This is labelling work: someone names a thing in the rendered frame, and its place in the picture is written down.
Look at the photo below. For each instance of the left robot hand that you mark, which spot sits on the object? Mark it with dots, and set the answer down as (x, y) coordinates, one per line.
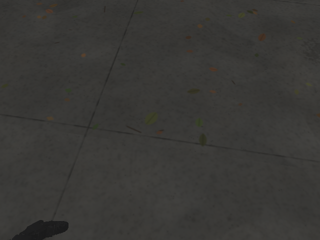
(41, 230)

